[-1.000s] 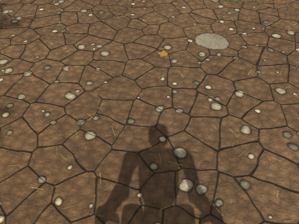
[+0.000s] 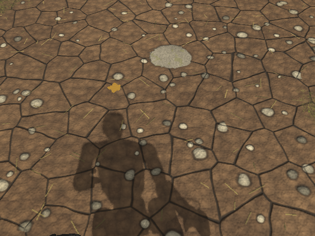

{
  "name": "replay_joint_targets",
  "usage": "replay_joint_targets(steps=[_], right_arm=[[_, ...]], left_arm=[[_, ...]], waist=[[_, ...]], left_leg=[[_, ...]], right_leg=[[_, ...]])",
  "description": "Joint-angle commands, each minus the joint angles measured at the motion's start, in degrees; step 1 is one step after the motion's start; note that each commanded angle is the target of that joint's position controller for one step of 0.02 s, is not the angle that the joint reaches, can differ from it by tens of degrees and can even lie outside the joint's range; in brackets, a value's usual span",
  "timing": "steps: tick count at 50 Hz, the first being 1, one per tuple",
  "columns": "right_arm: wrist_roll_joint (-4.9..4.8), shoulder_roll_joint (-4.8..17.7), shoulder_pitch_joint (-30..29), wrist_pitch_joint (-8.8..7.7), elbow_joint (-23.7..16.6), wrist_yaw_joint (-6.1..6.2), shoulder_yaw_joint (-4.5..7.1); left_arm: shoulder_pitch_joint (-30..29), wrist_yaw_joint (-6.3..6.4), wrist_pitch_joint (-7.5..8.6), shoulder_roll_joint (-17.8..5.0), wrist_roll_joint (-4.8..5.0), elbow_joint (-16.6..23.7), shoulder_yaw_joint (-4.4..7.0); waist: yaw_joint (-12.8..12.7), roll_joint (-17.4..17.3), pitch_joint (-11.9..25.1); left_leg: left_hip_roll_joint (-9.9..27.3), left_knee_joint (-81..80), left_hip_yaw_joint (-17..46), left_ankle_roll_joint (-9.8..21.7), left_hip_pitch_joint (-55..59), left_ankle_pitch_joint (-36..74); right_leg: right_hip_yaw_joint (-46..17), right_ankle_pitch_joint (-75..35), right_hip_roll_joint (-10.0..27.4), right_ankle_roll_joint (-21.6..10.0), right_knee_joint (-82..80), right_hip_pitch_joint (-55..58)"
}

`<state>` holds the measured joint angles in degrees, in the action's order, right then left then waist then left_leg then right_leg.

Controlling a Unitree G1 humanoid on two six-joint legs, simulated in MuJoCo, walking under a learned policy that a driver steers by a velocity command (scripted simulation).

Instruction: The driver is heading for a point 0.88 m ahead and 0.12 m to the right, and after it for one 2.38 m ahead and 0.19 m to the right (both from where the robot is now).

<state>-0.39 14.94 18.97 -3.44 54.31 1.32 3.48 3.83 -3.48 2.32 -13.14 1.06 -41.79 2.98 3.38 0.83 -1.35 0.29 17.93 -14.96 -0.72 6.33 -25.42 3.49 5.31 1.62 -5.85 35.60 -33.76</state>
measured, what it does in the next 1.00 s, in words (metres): walks ahead, turning right: right foot, then left foot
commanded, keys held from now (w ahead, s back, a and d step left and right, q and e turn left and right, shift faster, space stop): w+e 0.46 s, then w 0.52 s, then w+q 0.02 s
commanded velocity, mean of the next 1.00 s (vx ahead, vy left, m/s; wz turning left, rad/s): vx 0.50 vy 0.00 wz -0.38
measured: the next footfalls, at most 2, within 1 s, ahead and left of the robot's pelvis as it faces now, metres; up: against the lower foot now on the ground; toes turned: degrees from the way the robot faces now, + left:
right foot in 0.02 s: +0.18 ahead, -0.09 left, +0.00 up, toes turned -4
left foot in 0.50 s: +0.50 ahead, +0.06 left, +0.00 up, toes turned -21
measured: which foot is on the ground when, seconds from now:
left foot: down 0.00-0.04, up 0.06-0.48, down 0.50-1.00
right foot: up 0.00-0.00, down 0.02-0.50, up 0.52-0.98, down 1.00-1.00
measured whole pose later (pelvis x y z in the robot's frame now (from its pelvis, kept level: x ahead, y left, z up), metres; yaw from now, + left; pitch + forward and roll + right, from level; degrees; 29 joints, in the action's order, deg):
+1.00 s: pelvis +0.55 -0.10 +0.01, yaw -22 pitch +3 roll +1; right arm -1.6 17.2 23.8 -3.4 51.0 -0.6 3.0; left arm 1.5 -2.1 4.4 -14.4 0.8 -34.7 1.7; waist 6.5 1.2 -0.5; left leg 0.2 19.9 -1.4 -0.6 0.9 -22.8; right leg 0.6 4.0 1.5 -3.7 27.7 -27.0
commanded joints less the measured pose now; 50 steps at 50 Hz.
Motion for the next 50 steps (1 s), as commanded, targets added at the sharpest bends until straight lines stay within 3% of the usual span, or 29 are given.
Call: replay_joint_targets(steps=[1,2,3,4,5,6,7,8,10,12,16,19,22,24,25,26,27,28,29,30,31,34,36,39,42,46,48,49,50], right_arm=[[-0.47,12.03,-2.18,0.56,-3.83,0.87,2.38],[1.21,8.47,-0.5,-0.39,-5.45,0.54,1.11],[0.92,2.55,3.13,-2.83,-8.26,-0.86,-1.02],[-1.18,8.51,-4.83,-5.18,-9.43,-1.9,0.43],[-2.41,8.97,-8.96,-6.0,-11.24,-2.18,0.52],[-1.4,7.98,-9.24,-6.07,-10.97,-1.71,0.36],[-0.13,8.54,-8.72,-5.51,-10.48,-1.31,0.94],[0.24,8.46,-7.51,-4.63,-10.61,-1.4,1.15],[0.96,7.22,-6.78,-3.38,-11.39,-1.36,1.12],[1.42,5.94,-10.5,-2.83,-13.19,-1.07,0.64],[1.01,4.01,-19.3,-3.21,-15.89,-1.49,-0.42],[-0.01,5.8,-22.27,-3.62,-17.59,-2.08,0.01],[-0.18,8.51,-20.46,-4.4,-17.77,-2.58,1.09],[0.3,10.13,-12.05,-4.94,-15.7,-2.34,2.25],[1.48,12.58,-4.13,-5.18,-14.8,-2.02,2.91],[2.43,17.64,2.85,-4.56,-12.85,-2.05,4.24],[0.54,13.96,4.23,-4.25,-11.73,-2.68,3.66],[0.0,9.6,0.92,-3.96,-12.77,-2.58,2.47],[0.49,8.06,-2.27,-3.45,-13.34,-2.48,1.83],[0.96,7.06,-4.5,-3.12,-13.14,-2.51,1.37],[1.33,6.01,-5.48,-3.14,-12.95,-2.43,0.87],[0.57,6.4,-4.62,-3.54,-11.66,-2.49,0.89],[0.15,8.52,-3.72,-3.54,-10.8,-2.3,1.41],[-0.28,9.97,-2.33,-2.88,-9.72,-1.99,1.63],[-0.8,10.8,0.57,-2.25,-8.26,-1.99,1.56],[-1.18,11.67,3.57,-1.1,-6.44,-2.02,1.6],[-1.32,12.79,3.0,-0.45,-6.04,-1.76,1.87],[-1.53,12.87,2.13,-0.22,-6.09,-1.58,1.8],[-1.25,11.26,2.43,-0.28,-6.33,-1.51,1.12]], left_arm=[[14.67,0.39,0.4,-11.48,0.49,1.52,4.81],[21.82,1.9,-0.3,-17.15,0.48,-0.02,6.37],[19.22,1.68,0.43,-19.7,0.36,1.82,6.23],[21.04,1.67,0.63,-14.36,-0.3,1.68,4.83],[18.29,1.81,1.1,-11.85,-0.36,1.59,4.14],[13.9,1.73,1.45,-10.39,-0.14,2.39,3.62],[10.39,1.89,1.58,-8.61,-0.23,3.32,3.05],[8.9,2.17,1.57,-8.14,-0.77,4.23,2.72],[8.89,2.71,1.74,-9.08,-0.37,4.45,2.91],[10.37,3.52,1.78,-10.94,-0.24,4.28,3.42],[13.77,4.26,1.01,-11.97,0.18,3.58,3.81],[16.62,4.18,0.7,-11.79,0.57,2.59,3.82],[16.56,4.6,0.29,-11.38,0.46,2.68,3.82],[15.15,4.58,0.05,-9.59,0.0,3.29,3.19],[15.42,4.32,0.22,-6.3,-0.76,4.06,1.88],[24.26,4.29,0.85,-2.47,0.52,4.8,0.76],[26.36,4.36,1.17,-6.4,1.52,3.43,0.98],[20.42,4.33,1.04,-10.5,1.53,3.51,1.94],[15.05,4.43,0.91,-11.07,0.62,4.69,2.04],[11.6,4.38,1.11,-10.42,-0.32,5.84,2.02],[11.04,4.11,1.17,-9.58,-0.53,6.16,2.11],[12.29,3.59,0.93,-6.54,-0.3,5.98,1.38],[9.01,3.54,1.08,-5.52,-0.76,7.24,0.75],[3.86,3.06,1.7,-4.44,-0.66,8.21,0.03],[-1.32,2.44,2.1,-4.47,-0.17,9.28,-0.15],[-6.07,1.46,2.52,-5.48,0.29,11.34,0.09],[-3.66,1.25,2.75,-6.93,0.14,11.06,0.72],[1.47,1.47,2.77,-8.36,-0.24,9.56,1.59],[9.73,2.04,2.71,-11.17,-0.75,7.33,3.01]], waist=[[-11.65,-5.32,8.51],[-12.27,4.92,14.68],[-6.75,14.19,22.57],[-11.23,6.19,21.7],[-10.28,3.99,13.64],[-6.91,-2.41,8.57],[-4.8,-2.62,5.97],[-3.11,-1.32,4.95],[-1.91,-0.87,3.9],[-2.48,-0.24,2.29],[-6.2,2.72,1.45],[-7.43,4.25,1.62],[-5.62,6.01,2.08],[-1.12,6.49,5.43],[2.1,2.5,12.72],[-0.47,-14.93,20.57],[0.1,-17.85,20.1],[1.54,-10.67,11.77],[1.2,-5.82,7.09],[0.2,-4.36,3.25],[-1.34,-5.14,1.99],[-2.95,-6.87,2.12],[-2.44,-5.72,1.39],[-0.74,-5.15,0.77],[1.3,-5.23,-0.24],[2.06,-5.85,-1.65],[-0.45,-6.55,-0.42],[-3.68,-6.08,2.57],[-7.41,-4.83,8.17]], left_leg=[[13.26,27.35,1.62,4.53,-7.11,68.72],[9.13,46.66,1.7,2.18,-24.19,36.12],[-3.75,64.62,12.77,-0.29,-46.19,-7.92],[-0.49,66.0,21.63,1.34,-52.69,-5.32],[1.97,62.45,20.75,2.6,-54.86,-0.27],[4.57,56.65,20.4,2.51,-51.66,3.63],[6.14,51.7,20.08,1.74,-47.79,5.67],[6.92,49.93,20.19,0.99,-44.26,7.0],[6.95,45.21,19.0,-1.17,-42.49,8.5],[6.14,37.76,17.8,-3.0,-42.91,13.49],[1.82,18.53,16.42,-3.35,-36.84,29.49],[0.41,13.06,17.99,-2.53,-34.63,31.09],[0.45,10.29,19.68,-0.3,-32.5,24.59],[0.54,7.66,18.01,2.41,-21.46,22.92],[8.06,9.13,24.56,5.87,-8.02,21.09],[20.65,5.12,50.07,15.64,12.26,10.65],[23.87,-0.36,63.75,17.76,13.95,-4.39],[21.39,-1.6,56.29,15.25,7.28,-6.98],[18.74,-1.57,47.66,13.27,-0.04,-1.35],[16.37,-2.67,42.0,12.9,-6.92,5.74],[14.31,-3.91,37.74,12.35,-10.92,10.84],[12.51,-6.86,31.72,13.44,-14.29,18.8],[13.02,-8.55,29.19,14.37,-14.37,22.72],[11.52,-9.39,24.07,13.11,-14.35,25.34],[10.84,-8.66,21.18,11.97,-13.84,25.94],[13.66,-5.97,22.3,11.04,-8.38,27.45],[14.24,-2.03,21.9,9.91,-6.6,35.1],[12.58,3.92,19.7,8.73,-7.32,43.74],[9.66,14.45,17.77,7.03,-12.58,45.6]], right_leg=[[2.49,1.83,-6.08,-5.23,-4.64,24.02],[-15.53,-1.02,5.67,-9.47,-4.25,42.74],[-50.44,8.52,18.58,-22.06,-14.31,58.82],[-48.01,9.83,17.15,-18.69,-18.44,58.7],[-38.56,6.0,15.02,-15.79,-18.53,51.59],[-31.78,-0.12,12.29,-13.58,-19.12,41.75],[-27.0,-5.34,10.1,-12.3,-20.01,34.73],[-25.08,-8.07,8.76,-12.03,-21.36,29.88],[-22.49,-12.44,7.59,-12.41,-22.85,24.76],[-19.42,-14.14,6.04,-11.91,-23.66,21.17],[-15.89,-7.43,1.8,-7.6,-21.73,17.54],[-20.28,-2.09,3.7,-6.39,-19.17,20.45],[-25.87,-0.5,6.25,-5.15,-13.84,25.82],[-24.87,-5.48,3.71,-2.94,-6.22,25.46],[-20.88,-1.42,0.54,-0.86,7.59,20.36],[-13.4,19.17,-8.07,3.72,27.99,0.58],[-14.56,28.08,-5.88,4.44,37.52,-9.25],[-15.08,23.14,-3.43,4.6,40.86,-12.25],[-12.65,18.88,-1.3,4.61,40.0,-11.23],[-11.89,16.09,0.17,4.44,36.51,-9.96],[-11.54,14.15,1.87,4.15,33.35,-7.38],[-8.82,12.38,3.35,4.49,26.45,-4.22],[-7.7,8.77,4.21,5.2,19.98,-5.38],[-6.16,-0.4,4.01,5.6,9.11,-3.33],[-4.39,-5.93,2.43,5.9,1.28,0.07],[-3.7,-2.54,1.05,4.19,-4.08,0.68],[-2.67,0.28,-0.33,2.43,-6.97,5.95],[-1.27,-0.56,-1.8,1.07,-9.41,14.13],[-2.91,-1.74,-0.41,-0.86,-9.14,28.01]])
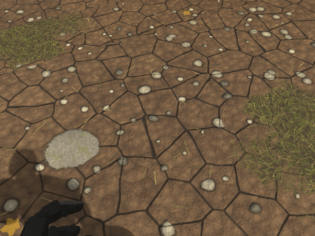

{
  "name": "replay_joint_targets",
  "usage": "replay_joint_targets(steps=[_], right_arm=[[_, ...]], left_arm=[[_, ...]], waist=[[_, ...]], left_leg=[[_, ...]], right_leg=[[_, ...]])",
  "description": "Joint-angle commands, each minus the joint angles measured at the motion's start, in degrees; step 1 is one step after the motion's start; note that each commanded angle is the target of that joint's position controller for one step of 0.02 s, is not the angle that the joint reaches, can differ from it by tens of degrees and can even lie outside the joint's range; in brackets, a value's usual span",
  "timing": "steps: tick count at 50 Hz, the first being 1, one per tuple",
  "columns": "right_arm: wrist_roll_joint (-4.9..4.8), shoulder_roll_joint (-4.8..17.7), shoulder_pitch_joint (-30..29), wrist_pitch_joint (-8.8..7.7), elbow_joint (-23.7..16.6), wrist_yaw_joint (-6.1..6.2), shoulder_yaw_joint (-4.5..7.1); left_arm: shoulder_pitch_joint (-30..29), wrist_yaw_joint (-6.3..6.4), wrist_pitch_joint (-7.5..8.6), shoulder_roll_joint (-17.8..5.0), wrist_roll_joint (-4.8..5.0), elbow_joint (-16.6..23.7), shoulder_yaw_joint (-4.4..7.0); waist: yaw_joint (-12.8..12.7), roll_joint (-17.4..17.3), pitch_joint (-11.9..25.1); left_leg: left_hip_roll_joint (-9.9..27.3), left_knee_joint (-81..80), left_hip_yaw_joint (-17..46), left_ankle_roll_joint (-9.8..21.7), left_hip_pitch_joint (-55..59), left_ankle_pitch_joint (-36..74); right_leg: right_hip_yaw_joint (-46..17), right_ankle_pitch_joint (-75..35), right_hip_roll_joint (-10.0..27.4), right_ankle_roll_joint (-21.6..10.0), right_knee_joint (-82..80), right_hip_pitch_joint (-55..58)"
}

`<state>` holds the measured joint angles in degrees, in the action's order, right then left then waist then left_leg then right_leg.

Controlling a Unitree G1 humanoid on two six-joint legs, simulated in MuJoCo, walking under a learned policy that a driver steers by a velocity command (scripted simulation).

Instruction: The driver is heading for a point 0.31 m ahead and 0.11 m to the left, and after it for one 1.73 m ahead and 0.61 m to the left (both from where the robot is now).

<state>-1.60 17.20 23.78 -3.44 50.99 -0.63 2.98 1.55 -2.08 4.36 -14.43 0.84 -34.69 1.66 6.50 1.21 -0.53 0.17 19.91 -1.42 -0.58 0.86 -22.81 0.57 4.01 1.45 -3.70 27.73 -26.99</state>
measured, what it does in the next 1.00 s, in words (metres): walks ahead, turning left: left foot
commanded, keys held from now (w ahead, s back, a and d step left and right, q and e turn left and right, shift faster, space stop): w+q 0.98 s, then w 0.02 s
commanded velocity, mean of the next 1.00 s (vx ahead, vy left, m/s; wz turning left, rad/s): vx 0.50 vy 0.00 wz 0.45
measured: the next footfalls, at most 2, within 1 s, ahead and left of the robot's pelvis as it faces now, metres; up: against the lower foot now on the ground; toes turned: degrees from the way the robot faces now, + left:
left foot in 0.54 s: +0.42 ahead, +0.16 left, +0.00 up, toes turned +18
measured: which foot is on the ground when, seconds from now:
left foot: down 0.00-0.02, up 0.04-0.52, down 0.54-1.00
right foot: down 0.00-0.56, up 0.58-1.00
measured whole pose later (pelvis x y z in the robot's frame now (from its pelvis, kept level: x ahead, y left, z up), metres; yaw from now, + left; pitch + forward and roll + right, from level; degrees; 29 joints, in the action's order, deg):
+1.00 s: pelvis +0.53 +0.10 +0.00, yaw +31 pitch +3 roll +0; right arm -1.4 17.0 21.0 -1.7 41.8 0.8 4.3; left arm 1.8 -1.4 6.3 -16.0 0.3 -38.7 2.4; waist 4.8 2.0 -0.5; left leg -6.2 26.4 12.1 3.6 -5.1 -22.8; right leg -4.4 0.9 0.0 1.8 27.8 -29.4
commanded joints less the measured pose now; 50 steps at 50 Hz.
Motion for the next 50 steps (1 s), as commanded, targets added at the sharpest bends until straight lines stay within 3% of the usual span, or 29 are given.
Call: replay_joint_targets(steps=[1,2,3,4,5,6,8,11,14,18,22,24,25,26,27,28,29,30,31,32,33,34,37,42,45,47,49,50], right_arm=[[1.82,5.03,-3.05,-0.75,-5.12,0.43,-0.04],[0.84,0.66,3.07,-1.86,-5.67,0.21,-1.32],[-0.47,7.27,-1.21,-2.28,-5.12,0.07,0.37],[-1.15,8.6,-5.39,-2.42,-6.5,-0.1,1.0],[-0.7,7.64,-7.13,-2.12,-6.54,0.1,0.96],[0.01,6.99,-7.57,-1.58,-6.55,0.18,1.18],[-0.16,4.61,-5.23,-0.1,-5.84,0.25,1.05],[-0.01,3.12,-7.23,1.02,-6.85,0.48,1.07],[0.24,2.35,-10.99,0.84,-8.26,-0.1,0.9],[0.54,0.85,-19.21,0.53,-11.36,-1.6,0.04],[0.36,1.34,-24.07,0.56,-15.05,-3.03,0.04],[0.32,2.8,-22.56,0.77,-16.0,-3.46,0.81],[0.29,4.13,-19.25,0.99,-15.69,-3.42,1.58],[0.15,6.39,-12.19,1.11,-14.22,-3.14,2.94],[0.1,10.11,-2.77,1.4,-11.92,-2.21,4.95],[0.02,17.01,0.8,1.71,-11.23,-0.99,6.58],[0.23,16.65,0.44,0.87,-13.36,-1.29,5.84],[0.75,12.19,-0.08,0.29,-13.1,-1.57,4.57],[0.64,10.34,-2.73,-0.16,-13.0,-1.51,4.07],[0.43,8.48,-6.78,-0.23,-13.62,-1.38,3.48],[0.84,6.65,-9.72,-0.22,-14.56,-1.16,2.88],[1.35,6.13,-11.06,-0.2,-15.43,-0.97,2.65],[1.13,7.55,-10.45,-0.56,-15.06,-0.11,3.08],[0.43,8.68,-6.57,0.18,-13.53,1.26,3.4],[0.1,9.12,-3.9,0.66,-12.45,1.48,3.54],[0.02,8.57,-3.12,1.01,-12.11,1.67,3.43],[0.2,8.6,-3.99,1.29,-12.28,1.8,3.58],[0.36,7.62,-4.93,1.41,-12.46,1.78,3.27]], left_arm=[[23.27,1.54,0.28,-14.83,-1.45,-1.2,5.61],[23.69,1.26,-0.12,-16.73,-1.53,-1.75,5.71],[23.07,1.19,-0.11,-11.34,-0.96,-1.71,4.47],[19.76,1.23,0.06,-9.46,-0.62,-1.77,3.68],[16.11,1.05,0.26,-7.97,-0.8,-1.74,3.13],[13.42,0.82,0.58,-6.53,-1.0,-1.84,2.8],[11.2,0.75,1.68,-5.71,-1.44,-2.73,2.88],[11.29,1.24,2.61,-6.67,-1.81,-4.73,3.46],[12.21,1.92,2.44,-7.69,-1.88,-6.3,3.8],[14.99,2.6,1.74,-9.7,-1.23,-8.15,4.34],[17.73,2.91,-0.05,-11.21,-0.12,-10.14,4.99],[16.78,3.32,-0.97,-12.78,0.1,-10.03,5.37],[16.27,3.62,-1.47,-13.65,0.21,-9.84,5.58],[15.42,3.86,-1.99,-14.09,0.34,-9.61,5.6],[15.33,4.16,-1.92,-13.32,0.29,-9.17,5.13],[20.21,3.63,-0.85,-6.31,-1.98,-6.61,2.96],[19.29,2.75,1.62,-5.21,-1.3,-5.11,1.75],[11.7,1.98,3.09,-9.95,1.17,-3.63,3.01],[9.28,1.9,3.85,-9.53,1.61,-2.62,2.74],[9.33,2.38,3.96,-9.16,0.29,-3.32,2.8],[10.17,2.67,3.46,-9.91,-0.84,-3.74,3.33],[11.17,2.56,2.67,-9.92,-1.15,-3.79,3.55],[10.86,2.73,1.07,-7.72,-1.83,-3.51,3.09],[-0.1,2.25,1.35,-5.23,-1.42,-0.87,1.85],[-4.37,1.32,2.12,-6.27,-0.53,0.32,2.02],[-4.53,0.77,2.65,-7.74,-0.38,0.58,2.57],[-1.9,0.6,3.17,-8.99,-0.22,0.14,3.26],[2.46,0.71,3.44,-9.47,-0.32,-1.15,3.73]], waist=[[-14.71,3.17,16.83],[-11.14,16.78,22.23],[-13.34,8.77,16.66],[-12.41,6.74,9.58],[-10.43,3.41,6.15],[-8.79,3.55,3.23],[-6.17,4.79,1.94],[-5.44,2.62,-0.22],[-6.29,1.84,-1.37],[-9.58,0.58,-3.97],[-10.61,0.88,-5.08],[-8.6,2.81,-2.51],[-6.48,4.06,0.14],[-2.34,3.93,4.0],[2.43,1.88,8.86],[-0.93,-12.55,14.21],[-1.65,-12.93,23.75],[1.18,-6.61,18.55],[-0.5,-4.87,11.3],[-3.38,-1.26,6.75],[-5.6,-2.13,4.67],[-7.06,-3.43,4.09],[-7.82,-3.55,3.02],[-3.7,-5.87,1.1],[-2.02,-6.56,0.57],[-2.41,-7.05,0.69],[-4.26,-8.84,0.89],[-6.65,-9.2,2.16]], left_leg=[[5.72,31.99,1.65,4.37,-20.21,23.94],[-2.03,47.61,3.92,2.11,-39.22,-10.46],[0.88,53.19,8.83,2.34,-44.95,-9.52],[2.96,52.81,7.98,2.63,-46.64,-3.89],[5.12,50.64,7.01,2.13,-44.36,0.74],[6.39,48.11,7.02,1.57,-42.6,3.97],[7.54,46.78,7.28,0.6,-37.68,7.72],[7.43,43.56,8.41,-0.63,-40.28,12.8],[6.9,34.44,8.1,-0.73,-41.77,21.55],[6.04,22.65,3.48,0.66,-40.54,27.75],[4.91,17.34,0.42,3.26,-42.61,21.26],[1.76,16.7,-2.92,5.37,-37.29,15.4],[-0.54,17.03,-4.66,6.62,-32.16,12.36],[-3.1,15.08,-5.63,8.32,-22.68,12.36],[-3.69,11.76,-2.65,10.68,-6.75,15.68],[10.98,11.45,22.73,18.69,14.94,15.8],[19.58,0.56,50.43,26.73,23.95,6.89],[18.08,-2.48,43.98,22.73,21.2,6.86],[15.9,-2.58,35.92,20.51,13.01,10.12],[13.29,-2.7,29.47,18.56,4.04,15.57],[11.36,-3.69,25.12,17.66,-2.87,21.1],[10.04,-5.01,23.47,17.48,-7.13,23.67],[8.08,-6.67,18.78,17.8,-13.37,30.17],[4.29,-5.47,15.43,13.8,-15.74,23.11],[5.76,-3.5,19.08,13.15,-13.88,18.6],[7.05,-0.33,22.77,12.51,-10.46,16.83],[7.94,3.0,25.83,11.52,-8.74,17.91],[7.04,5.85,25.16,10.52,-8.65,20.14]], right_leg=[[-14.56,-3.32,13.18,-7.23,0.76,38.97],[-37.6,7.88,23.35,-14.59,-6.06,50.58],[-36.06,14.32,21.38,-12.5,-8.67,45.86],[-27.37,12.21,19.35,-10.36,-10.04,38.84],[-21.63,8.27,16.7,-9.13,-12.01,31.9],[-17.27,5.42,14.71,-8.6,-14.26,26.67],[-11.48,0.93,13.17,-8.22,-17.96,20.49],[-4.63,-6.84,13.1,-8.24,-20.0,18.85],[1.28,-9.48,12.02,-7.16,-20.55,20.51],[6.4,-9.75,12.57,-5.84,-20.94,23.34],[8.65,-16.19,15.11,-4.62,-16.64,31.99],[10.36,-33.2,15.25,-3.26,-10.34,34.03],[11.06,-42.63,14.97,-2.54,-4.59,34.31],[12.19,-46.84,13.68,-1.37,5.24,32.19],[13.01,-39.41,11.3,0.9,19.19,23.36],[11.96,4.11,3.96,4.58,40.75,-0.95],[-1.88,31.27,-4.69,5.48,52.59,-13.66],[-6.68,27.05,-1.17,4.14,53.54,-19.65],[-5.88,21.96,1.15,3.06,49.37,-20.4],[-5.49,18.34,3.51,3.19,44.32,-17.36],[-5.51,15.95,5.0,3.62,40.48,-12.94],[-5.58,14.46,5.49,4.14,38.9,-9.63],[-3.88,10.41,4.82,6.67,32.2,-7.79],[-3.35,-6.25,1.09,8.09,10.95,-5.14],[-4.0,-8.46,-0.77,7.57,4.48,-2.64],[-5.23,-5.82,-1.25,6.48,1.36,-1.61],[-5.28,-0.79,-1.4,4.73,0.07,1.84],[-3.88,-1.25,-1.56,3.37,-2.09,6.84]])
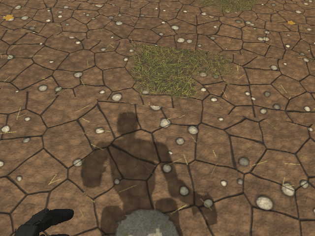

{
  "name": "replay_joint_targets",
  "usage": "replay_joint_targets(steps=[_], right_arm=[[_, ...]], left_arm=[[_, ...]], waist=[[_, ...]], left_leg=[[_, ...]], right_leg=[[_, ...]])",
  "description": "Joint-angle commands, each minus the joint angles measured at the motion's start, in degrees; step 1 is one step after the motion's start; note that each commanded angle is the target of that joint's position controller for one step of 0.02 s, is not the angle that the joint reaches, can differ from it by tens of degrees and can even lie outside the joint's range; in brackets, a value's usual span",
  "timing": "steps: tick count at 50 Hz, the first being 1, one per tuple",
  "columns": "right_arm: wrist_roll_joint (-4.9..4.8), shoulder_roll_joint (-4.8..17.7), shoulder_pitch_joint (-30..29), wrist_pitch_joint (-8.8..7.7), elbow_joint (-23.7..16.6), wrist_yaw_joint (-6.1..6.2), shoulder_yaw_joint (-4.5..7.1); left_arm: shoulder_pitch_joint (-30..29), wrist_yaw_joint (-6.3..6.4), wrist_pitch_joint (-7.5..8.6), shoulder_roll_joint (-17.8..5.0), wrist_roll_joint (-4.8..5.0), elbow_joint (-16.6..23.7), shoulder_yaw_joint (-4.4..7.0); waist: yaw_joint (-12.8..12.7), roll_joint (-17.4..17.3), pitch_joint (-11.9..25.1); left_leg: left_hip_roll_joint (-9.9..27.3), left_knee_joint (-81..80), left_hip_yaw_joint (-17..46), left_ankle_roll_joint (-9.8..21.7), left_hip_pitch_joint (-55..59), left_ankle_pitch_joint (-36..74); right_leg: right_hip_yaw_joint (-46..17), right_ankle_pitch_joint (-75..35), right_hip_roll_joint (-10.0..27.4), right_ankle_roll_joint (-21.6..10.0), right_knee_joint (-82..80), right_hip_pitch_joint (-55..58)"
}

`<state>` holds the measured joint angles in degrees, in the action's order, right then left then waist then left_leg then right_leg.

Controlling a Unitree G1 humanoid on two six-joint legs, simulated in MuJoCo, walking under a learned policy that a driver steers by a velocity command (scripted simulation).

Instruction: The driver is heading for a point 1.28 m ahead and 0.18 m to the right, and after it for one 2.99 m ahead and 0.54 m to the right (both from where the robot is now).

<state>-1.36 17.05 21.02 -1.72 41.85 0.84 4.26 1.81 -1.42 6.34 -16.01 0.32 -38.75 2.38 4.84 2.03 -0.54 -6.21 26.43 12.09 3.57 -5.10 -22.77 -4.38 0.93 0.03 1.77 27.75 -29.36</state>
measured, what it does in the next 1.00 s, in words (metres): walks ahead: right foot, then left foot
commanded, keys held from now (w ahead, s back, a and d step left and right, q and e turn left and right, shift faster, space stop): w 0.50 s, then w+e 0.50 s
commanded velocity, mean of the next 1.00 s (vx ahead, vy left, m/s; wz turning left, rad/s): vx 0.50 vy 0.00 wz -0.05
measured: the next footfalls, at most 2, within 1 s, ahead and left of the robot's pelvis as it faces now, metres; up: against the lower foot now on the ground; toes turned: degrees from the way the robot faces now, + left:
right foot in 0.02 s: +0.18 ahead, -0.13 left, +0.00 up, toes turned +4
left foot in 0.52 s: +0.42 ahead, +0.15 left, +0.00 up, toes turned +6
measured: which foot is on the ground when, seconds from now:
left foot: down 0.00-0.04, up 0.06-0.50, down 0.52-1.00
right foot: up 0.00-0.00, down 0.02-0.52, up 0.54-1.00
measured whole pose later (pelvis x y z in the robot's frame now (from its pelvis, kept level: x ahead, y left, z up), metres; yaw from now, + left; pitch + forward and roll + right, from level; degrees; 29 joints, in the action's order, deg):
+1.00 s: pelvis +0.53 +0.05 +0.00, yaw -8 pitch +2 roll +1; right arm 6.0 11.7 25.7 -6.4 51.3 -2.8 0.3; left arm 8.4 -5.2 3.1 -13.5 -3.8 -45.7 0.3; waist 3.2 1.0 1.2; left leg 0.0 10.2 -14.0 0.4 7.8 -19.8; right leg -0.7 -5.9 3.3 -2.2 40.5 -40.8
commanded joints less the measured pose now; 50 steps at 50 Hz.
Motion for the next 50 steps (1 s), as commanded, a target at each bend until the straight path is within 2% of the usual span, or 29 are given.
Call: replay_joint_targets(steps=[1,2,3,4,5,6,7,8,10,15,18,22,24,25,26,27,28,29,30,31,32,34,37,40,41,42,44,47,50], right_arm=[[0.46,5.27,-1.89,-0.5,-3.53,0.13,1.11],[1.5,2.05,-0.48,-0.68,-4.32,0.04,-0.19],[-0.59,-0.06,8.01,-1.24,-5.09,0.04,-0.85],[-0.97,5.83,6.72,-1.37,-3.31,0.19,0.04],[-0.58,8.22,-0.12,-1.33,-4.1,0.07,0.71],[0.13,7.57,-3.99,-1.37,-5.0,0.13,0.58],[0.8,6.76,-6.56,-1.7,-5.85,-0.06,0.61],[0.7,5.78,-6.44,-1.83,-6.07,-0.43,0.55],[0.5,3.81,-5.56,-1.75,-5.83,-0.83,0.11],[1.04,0.98,-13.36,-2.24,-7.91,-1.41,-1.44],[0.61,1.01,-18.2,-2.68,-8.7,-2.01,-1.63],[0.09,2.29,-22.36,-3.02,-10.5,-2.88,-1.23],[0.28,3.76,-19.68,-3.19,-10.05,-3.04,-0.54],[0.66,5.27,-14.38,-3.15,-8.42,-2.8,0.39],[1.03,8.02,-6.06,-3.07,-6.23,-2.21,1.77],[2.2,12.83,3.39,-2.73,-5.15,-1.42,2.91],[2.01,14.16,4.54,-2.46,-4.62,-1.74,2.95],[1.34,9.09,2.94,-2.61,-4.54,-1.86,1.64],[0.97,7.28,-0.34,-2.81,-4.48,-1.88,0.95],[1.34,5.89,-4.0,-3.04,-4.52,-2.05,0.51],[1.62,4.28,-6.48,-3.44,-4.43,-2.27,0.14],[2.05,3.16,-8.48,-4.46,-3.56,-2.34,0.16],[2.45,4.27,-8.0,-5.32,-1.51,-1.8,0.79],[2.45,5.02,-6.98,-5.1,0.12,-1.09,1.03],[9.11,-1.11,-1.85,-6.35,0.91,-2.66,-1.54],[8.96,-0.21,1.55,-6.39,2.79,-3.26,-1.25],[7.83,2.29,1.31,-6.07,3.6,-3.69,-1.41],[7.41,2.43,4.71,-5.26,6.1,-3.46,-2.33],[7.19,4.48,6.34,-5.08,8.48,-3.34,-2.01]], left_arm=[[7.95,0.34,1.8,-9.48,-0.64,1.67,3.78],[16.34,0.72,1.82,-12.32,-1.46,0.92,4.38],[20.69,0.06,1.07,-16.2,-1.7,-2.07,5.54],[19.45,-0.3,0.93,-10.43,0.05,-1.24,4.27],[17.14,-0.07,0.56,-7.4,0.23,-0.98,3.41],[14.61,0.0,0.16,-6.84,-0.46,-0.62,2.95],[13.2,0.08,-0.08,-5.95,-0.72,-1.07,2.6],[12.61,0.25,-0.01,-5.22,-1.12,-1.28,2.16],[12.99,0.3,0.24,-4.8,-0.56,-2.21,1.98],[14.97,0.79,-0.3,-8.79,0.31,-4.4,2.83],[17.33,0.78,-0.91,-9.74,0.83,-5.87,2.84],[20.28,0.85,-1.96,-10.69,1.37,-7.99,2.98],[19.54,1.15,-2.63,-11.7,1.46,-8.42,3.24],[18.88,1.33,-2.85,-11.53,1.56,-8.42,3.1],[19.29,1.41,-2.83,-9.75,1.12,-8.21,2.34],[19.98,1.4,-2.41,-5.17,-0.4,-6.15,0.66],[24.83,1.31,-1.38,-2.07,0.42,-5.92,-0.38],[21.02,1.09,-1.05,-8.26,1.76,-6.22,1.28],[17.22,0.89,-0.9,-9.35,2.35,-5.14,1.78],[15.49,1.11,-1.09,-8.52,1.83,-5.16,1.79],[15.3,1.2,-1.64,-8.01,1.29,-5.32,2.07],[17.5,1.22,-3.08,-5.77,1.5,-6.25,1.98],[15.15,1.41,-4.15,-4.26,1.33,-5.37,2.0],[11.52,0.87,-3.85,-3.55,1.07,-4.15,1.86],[14.2,-2.31,-2.55,-0.43,-7.13,-6.2,-1.05],[13.04,-3.21,-2.01,-0.27,-6.75,-6.34,-0.5],[7.69,-3.81,-1.39,-2.29,-4.82,-4.88,-0.18],[1.51,-3.97,-2.18,-1.13,-4.29,-2.7,-1.3],[-1.69,-3.77,-2.54,-1.62,-3.78,-1.04,-1.33]], waist=[[-7.48,-8.91,6.52],[-10.21,-1.88,14.61],[-6.25,19.14,18.66],[-7.94,11.35,13.61],[-9.42,5.64,6.68],[-8.64,1.49,3.46],[-7.9,0.81,0.7],[-6.48,2.28,0.51],[-5.51,4.13,1.13],[-7.35,2.34,-0.32],[-9.14,2.44,-0.99],[-9.47,3.02,-2.27],[-6.8,3.33,-0.98],[-3.68,2.65,2.12],[0.05,1.17,7.59],[2.77,-7.87,16.5],[0.44,-19.98,21.67],[1.72,-12.76,15.09],[0.64,-10.53,8.22],[-1.27,-7.32,5.19],[-2.85,-7.7,2.66],[-5.09,-8.54,1.88],[-5.53,-6.04,-0.29],[-4.76,-5.08,-1.42],[-4.27,-3.55,-1.7],[-3.18,-3.49,-2.96],[-2.95,-4.06,-2.55],[-1.68,-5.73,-3.46],[-2.16,-5.85,-4.95]], left_leg=[[10.57,6.81,9.01,4.58,-4.31,23.03],[6.75,22.82,3.89,2.35,-11.21,13.3],[-0.55,39.88,-1.99,-1.31,-31.28,-10.48],[3.38,46.49,0.27,-1.96,-38.18,-9.4],[5.09,47.72,-0.83,-2.09,-39.81,-4.06],[6.81,46.53,-2.92,-2.21,-38.35,-0.41],[8.29,43.42,-3.38,-2.28,-37.76,2.15],[9.86,41.02,-3.98,-2.18,-35.11,3.82],[10.88,36.71,-6.11,-2.64,-33.01,4.33],[11.87,19.84,-9.36,-4.0,-32.31,14.9],[10.23,10.96,-11.11,-4.19,-28.0,21.9],[9.02,5.41,-11.35,-2.33,-26.43,20.36],[7.72,2.57,-12.47,-0.54,-20.96,18.04],[6.3,0.66,-13.82,0.8,-12.77,18.32],[7.99,0.94,-11.99,2.66,0.72,18.93],[21.84,1.38,4.89,7.44,19.03,17.47],[30.3,-6.31,26.82,13.52,26.8,6.61],[28.41,-8.23,23.93,11.52,21.88,0.52],[26.47,-9.51,15.17,9.52,14.63,2.76],[23.9,-11.32,9.69,8.26,8.17,6.6],[21.96,-13.34,5.16,7.69,3.45,11.03],[20.35,-16.46,-0.97,7.36,-1.85,17.03],[20.38,-18.5,-7.48,7.63,-2.99,24.62],[19.53,-19.01,-13.06,6.79,-0.99,28.1],[23.67,-19.96,-11.83,11.49,3.3,25.93],[24.76,-19.64,-12.09,11.96,7.0,26.85],[22.52,-18.74,-16.71,10.44,8.13,28.93],[21.82,-19.18,-20.95,8.64,7.81,32.08],[22.72,-17.89,-23.07,7.57,12.01,39.67]], right_leg=[[0.0,1.61,2.21,-4.37,-2.34,19.04],[-10.24,4.37,11.93,-8.02,-1.57,33.48],[-38.1,19.02,22.17,-17.34,-8.6,47.85],[-41.27,31.53,22.12,-16.52,-11.43,45.65],[-32.19,29.67,19.71,-14.35,-11.76,39.31],[-25.59,22.73,17.31,-13.36,-12.35,33.14],[-21.19,16.11,15.44,-13.62,-13.39,28.56],[-17.6,11.6,13.81,-13.26,-14.44,25.68],[-13.56,6.09,12.46,-13.99,-16.14,23.86],[-5.8,-1.09,11.83,-14.49,-19.25,22.45],[-2.2,-2.3,10.86,-13.14,-18.81,22.15],[-2.89,-3.48,13.82,-11.89,-16.57,26.77],[-2.15,-10.74,14.28,-10.59,-12.47,28.44],[0.07,-18.79,12.47,-9.34,-6.13,27.6],[1.92,-19.03,9.55,-7.56,4.84,22.12],[4.96,-0.33,4.46,-4.49,25.04,6.86],[0.89,32.62,-2.28,-3.06,38.84,-8.18],[-3.33,31.01,0.77,-3.29,44.44,-13.85],[-2.37,25.5,2.99,-3.79,43.74,-15.18],[-1.49,20.73,5.09,-3.52,41.49,-13.03],[-1.6,17.37,6.43,-3.1,39.13,-11.09],[-1.82,13.43,7.39,-2.24,38.09,-6.59],[-3.17,7.77,7.18,-1.12,34.82,-9.67],[-3.16,-0.8,6.42,-0.89,26.21,-11.67],[-2.52,-6.45,5.6,-1.1,26.14,-16.89],[-4.43,-7.23,5.96,-1.23,24.98,-20.84],[-1.48,-9.6,5.21,-1.74,20.77,-20.95],[3.41,-8.94,4.18,-3.41,14.86,-16.71],[5.63,-4.46,2.06,-5.53,9.06,-13.75]])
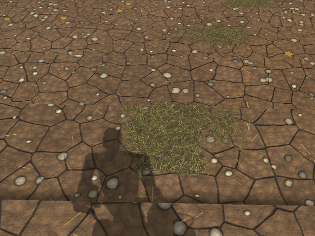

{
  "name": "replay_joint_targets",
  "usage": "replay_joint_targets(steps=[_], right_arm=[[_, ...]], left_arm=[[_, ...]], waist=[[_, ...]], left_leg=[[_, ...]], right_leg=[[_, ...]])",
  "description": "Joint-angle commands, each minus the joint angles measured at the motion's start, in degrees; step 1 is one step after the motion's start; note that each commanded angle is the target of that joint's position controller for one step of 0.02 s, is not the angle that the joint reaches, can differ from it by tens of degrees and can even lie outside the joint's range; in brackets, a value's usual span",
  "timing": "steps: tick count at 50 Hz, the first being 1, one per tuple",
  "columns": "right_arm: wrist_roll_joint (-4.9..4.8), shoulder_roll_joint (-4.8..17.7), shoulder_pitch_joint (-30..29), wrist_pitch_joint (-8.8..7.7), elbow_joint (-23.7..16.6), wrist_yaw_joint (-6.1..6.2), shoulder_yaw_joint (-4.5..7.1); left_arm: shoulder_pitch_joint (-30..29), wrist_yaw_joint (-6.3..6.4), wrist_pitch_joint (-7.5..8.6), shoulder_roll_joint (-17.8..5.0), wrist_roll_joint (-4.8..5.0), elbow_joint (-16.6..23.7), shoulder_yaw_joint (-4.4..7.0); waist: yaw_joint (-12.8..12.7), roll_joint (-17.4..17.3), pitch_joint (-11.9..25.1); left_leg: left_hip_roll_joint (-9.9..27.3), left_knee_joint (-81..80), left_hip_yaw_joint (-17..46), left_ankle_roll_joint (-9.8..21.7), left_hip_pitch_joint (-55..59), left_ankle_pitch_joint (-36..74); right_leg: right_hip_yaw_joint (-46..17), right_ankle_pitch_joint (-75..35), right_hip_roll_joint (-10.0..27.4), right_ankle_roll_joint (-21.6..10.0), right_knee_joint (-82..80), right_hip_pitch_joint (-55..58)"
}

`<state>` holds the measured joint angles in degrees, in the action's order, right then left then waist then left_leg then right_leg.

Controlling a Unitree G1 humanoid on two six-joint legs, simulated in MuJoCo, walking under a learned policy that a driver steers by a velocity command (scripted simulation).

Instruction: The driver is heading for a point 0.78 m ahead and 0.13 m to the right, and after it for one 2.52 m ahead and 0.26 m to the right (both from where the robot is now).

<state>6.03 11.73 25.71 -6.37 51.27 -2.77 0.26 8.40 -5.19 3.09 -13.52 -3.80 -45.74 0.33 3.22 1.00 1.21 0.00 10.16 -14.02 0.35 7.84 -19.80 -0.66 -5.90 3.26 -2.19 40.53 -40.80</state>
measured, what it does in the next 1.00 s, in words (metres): walks ahead, turning right: right foot, then left foot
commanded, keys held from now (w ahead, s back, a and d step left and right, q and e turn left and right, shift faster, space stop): w+e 0.50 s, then w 0.42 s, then w+q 0.08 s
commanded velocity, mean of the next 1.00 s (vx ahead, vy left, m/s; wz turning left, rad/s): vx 0.50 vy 0.00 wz -0.39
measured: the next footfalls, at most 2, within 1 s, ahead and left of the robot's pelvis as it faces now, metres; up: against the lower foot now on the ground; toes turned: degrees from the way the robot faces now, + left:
right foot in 0.10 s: +0.26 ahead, -0.13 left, +0.00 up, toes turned -4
left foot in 0.52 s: +0.52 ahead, +0.04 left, +0.00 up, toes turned -19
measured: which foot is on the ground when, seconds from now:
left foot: down 0.00-0.14, up 0.16-0.50, down 0.52-1.00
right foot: up 0.00-0.08, down 0.10-0.54, up 0.56-0.96, down 0.98-1.00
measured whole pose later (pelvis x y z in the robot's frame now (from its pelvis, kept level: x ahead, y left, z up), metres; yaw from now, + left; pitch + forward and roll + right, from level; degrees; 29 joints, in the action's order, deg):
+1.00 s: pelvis +0.57 -0.12 -0.02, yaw -24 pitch +2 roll +1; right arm 2.4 13.1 28.8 -5.7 53.3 -1.9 -0.1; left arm 7.6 -2.9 4.2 -13.0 -3.5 -40.2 0.7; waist 5.0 0.3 2.3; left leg 1.6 38.5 -4.2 1.4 -6.6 -27.1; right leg 2.5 12.5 1.4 -2.8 45.2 -27.0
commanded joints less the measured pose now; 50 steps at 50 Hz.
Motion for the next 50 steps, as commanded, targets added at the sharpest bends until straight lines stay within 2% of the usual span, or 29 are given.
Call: replay_joint_targets(steps=[1,5,6,7,8,9,10,11,13,14,16,18,22,24,26,27,28,29,30,31,33,36,40,41,42,46,48,49,50], right_arm=[[-0.45,10.64,1.98,-0.37,-0.28,0.47,2.27],[0.31,14.66,0.57,-0.35,0.39,1.1,3.8],[2.48,11.6,3.55,-0.72,0.14,0.71,2.61],[3.69,5.57,8.15,-1.47,-2.6,-0.52,-0.28],[0.02,8.11,-0.36,-0.98,-2.52,-2.49,0.7],[-2.59,6.91,-11.96,-0.98,-6.63,-2.16,0.86],[-1.68,8.94,-15.47,-1.26,-7.88,-0.69,1.19],[0.15,8.9,-13.16,-1.08,-8.46,0.98,1.11],[0.13,3.97,-9.79,0.2,-8.46,2.46,-0.42],[-0.35,4.09,-9.04,0.93,-8.77,2.61,-0.52],[-1.6,5.97,-8.68,1.94,-8.66,2.78,-0.48],[-2.03,3.65,-13.83,2.66,-10.19,2.35,-1.77],[-2.76,7.07,-22.42,1.51,-12.44,2.07,-1.62],[-2.73,8.04,-22.8,0.13,-12.26,2.64,-1.34],[-3.47,12.99,-7.39,-1.51,-8.12,3.47,0.84],[-2.89,17.38,6.4,-2.02,-5.4,3.67,1.97],[-2.48,16.5,8.17,-0.78,-5.48,2.02,1.04],[-2.26,13.31,3.14,-0.77,-5.52,1.42,1.17],[-3.24,9.03,-4.64,-0.55,-7.29,1.33,-0.11],[-3.67,4.7,-8.27,-0.34,-8.21,1.83,-1.54],[-3.51,2.28,-11.24,-0.76,-8.03,3.47,-2.08],[-2.65,5.9,-7.3,-1.58,-5.67,3.92,-0.31],[-1.83,9.01,-2.29,-1.3,-2.27,0.49,0.95],[-0.39,8.93,-1.18,-1.48,-1.21,-0.03,1.07],[-0.14,8.09,-2.2,-1.65,-2.14,-0.02,0.81],[-0.75,8.44,-0.38,-1.75,-1.8,1.15,0.39],[-1.1,10.89,-5.42,-1.49,-3.72,0.73,0.81],[-7.15,15.85,-2.09,0.95,-1.72,1.24,3.78],[-7.17,15.08,-1.74,1.52,-2.47,1.95,4.13]], left_arm=[[-8.62,0.08,0.67,-4.53,0.39,6.3,0.92],[1.37,1.82,1.82,-9.58,2.06,4.78,3.42],[11.86,3.1,2.03,-12.19,1.89,1.51,4.85],[26.14,4.27,1.71,-13.99,2.46,-2.21,5.72],[33.96,4.09,1.36,-13.22,0.95,-5.66,5.16],[31.49,4.2,3.03,-14.76,0.49,-6.97,6.43],[23.66,3.97,3.98,-13.19,2.0,-5.72,6.12],[18.36,3.52,4.47,-8.01,2.5,-5.12,3.97],[8.95,2.6,4.7,-3.53,2.41,-2.3,1.79],[5.98,2.35,4.84,-3.66,2.11,-0.88,1.63],[2.36,1.78,5.36,-7.74,1.29,1.49,2.48],[5.72,0.72,5.34,-10.17,0.8,0.68,3.41],[12.92,-0.64,4.42,-11.62,0.34,0.44,4.69],[12.66,-0.57,3.57,-11.03,0.09,1.45,4.45],[8.87,-0.33,4.21,-8.28,-0.97,3.45,3.45],[13.54,-0.06,4.9,-0.4,-1.16,4.96,1.42],[18.67,-0.16,5.31,-0.5,-0.54,4.64,1.42],[12.96,0.57,4.95,-6.51,-0.43,3.73,2.98],[11.18,2.28,4.22,-6.82,-0.55,2.82,2.64],[10.63,3.3,3.38,-6.12,-1.44,2.55,2.35],[6.25,3.02,2.66,-2.28,-2.71,3.97,0.41],[2.07,1.75,2.31,-2.99,-0.69,5.04,0.39],[-0.81,0.23,0.79,-1.64,-0.98,6.37,-0.05],[2.02,0.04,0.23,-2.6,-1.52,5.93,0.13],[3.22,-0.16,0.26,-3.85,-2.61,5.86,0.55],[-1.31,1.44,1.23,-5.62,-1.86,9.4,1.74],[3.94,2.41,2.04,-6.57,-1.53,9.36,2.67],[11.6,3.52,0.62,-4.47,3.35,3.17,3.36],[22.37,4.17,0.53,-8.02,2.49,0.49,4.01]], waist=[[-1.03,-5.38,-6.74],[-8.4,-6.51,-1.4],[-9.72,-3.32,7.47],[-12.68,6.14,23.21],[-17.31,1.3,23.08],[-17.77,0.1,7.72],[-14.97,1.86,-0.07],[-10.03,2.57,1.58],[-2.47,1.5,-0.43],[-0.99,0.9,-0.89],[-0.37,-0.09,-1.75],[-2.64,0.45,-3.04],[-6.72,1.71,-2.22],[-5.77,2.35,-0.51],[2.34,-1.54,3.66],[3.72,-15.46,16.2],[2.62,-20.04,21.15],[2.57,-8.43,4.37],[0.38,-5.3,0.65],[-1.15,-4.19,1.94],[-3.15,-3.14,1.19],[-1.06,-3.4,0.51],[-0.71,-3.79,-1.31],[-1.93,-5.65,-1.46],[-2.45,-4.81,-1.16],[-1.2,-5.64,-2.11],[-5.79,-4.99,-0.68],[-9.02,-2.62,-0.04],[-12.36,-1.31,4.87]], left_leg=[[16.89,-0.49,2.43,10.47,0.71,41.05],[15.25,18.41,-2.42,6.72,-2.65,70.02],[13.09,33.5,-2.25,3.31,-17.02,61.92],[6.59,52.19,2.14,-3.53,-41.07,28.72],[-2.77,66.21,10.59,-3.33,-48.32,-10.07],[-0.69,69.71,18.4,-0.95,-58.04,-8.68],[3.09,68.72,20.48,-0.49,-58.05,-6.16],[4.5,64.54,21.26,0.72,-50.99,-4.08],[6.84,58.9,20.49,0.93,-38.18,-3.82],[6.33,56.05,19.41,0.24,-36.87,-4.9],[5.52,45.87,15.82,-1.84,-31.78,-0.42],[4.05,35.8,13.24,-3.18,-26.68,6.63],[1.8,22.84,14.91,-2.95,-29.92,18.57],[0.44,22.34,13.28,-1.0,-25.35,17.35],[3.39,23.94,15.71,5.48,-5.8,19.89],[16.97,20.28,33.73,19.45,12.96,32.79],[26.23,11.1,57.87,27.54,19.33,18.48],[24.54,7.88,55.76,21.9,6.11,0.09],[21.21,6.12,45.98,17.49,-5.05,-9.9],[19.31,3.85,42.29,16.75,-10.46,-7.1],[16.15,0.64,34.07,15.23,-16.79,5.87],[12.79,-1.03,24.53,15.39,-16.07,17.0],[11.14,-0.37,17.93,15.46,-20.87,24.02],[12.45,2.32,18.66,15.84,-21.61,24.21],[11.89,4.7,17.62,15.74,-22.33,22.77],[13.77,11.49,19.51,14.04,-15.87,23.9],[10.54,20.39,16.32,12.39,-25.4,32.1],[7.12,34.42,11.96,8.56,-24.01,51.24],[4.77,51.56,11.59,4.98,-33.59,41.7]], right_leg=[[2.79,5.06,-2.26,-2.33,-4.96,-0.75],[7.56,7.12,-10.34,-7.08,-8.0,21.55],[3.25,-0.88,-9.27,-11.77,-0.1,44.55],[-21.06,1.13,3.67,-23.81,-2.71,76.42],[-38.73,1.18,11.62,-24.71,-15.93,76.96],[-33.38,8.14,10.29,-18.18,-19.96,66.61],[-28.56,11.99,8.75,-16.77,-21.2,52.59],[-25.66,10.11,7.33,-17.1,-22.3,42.65],[-22.02,9.57,5.76,-16.97,-27.24,22.85],[-21.28,13.23,4.94,-16.9,-29.43,18.68],[-16.68,18.0,1.59,-14.48,-31.02,10.52],[-14.59,16.74,-0.89,-12.84,-30.46,6.66],[-21.43,12.83,2.52,-13.02,-23.14,19.17],[-22.74,10.11,2.34,-11.32,-18.41,20.95],[-20.76,6.44,-2.96,-5.58,-3.36,11.19],[-10.76,26.12,-13.38,0.25,17.44,3.02],[-9.76,43.54,-13.71,1.71,34.59,-10.6],[-10.0,36.8,-8.89,1.17,42.17,-19.37],[-8.2,29.1,-4.54,0.58,42.2,-16.23],[-7.9,24.63,-2.05,0.89,38.12,-11.23],[-6.92,23.1,1.48,1.78,31.28,-4.05],[-3.18,19.96,1.51,4.32,19.63,-2.47],[1.5,9.06,0.47,3.22,7.36,5.69],[-1.41,2.7,1.22,1.82,12.81,6.25],[-0.44,2.05,0.48,0.73,15.53,6.5],[1.78,13.45,0.1,-0.5,13.84,5.71],[7.45,17.81,-3.95,-1.04,9.56,24.2],[8.06,12.59,-6.64,-2.75,-2.93,31.78],[1.72,-1.52,-1.29,-4.53,-6.08,47.01]])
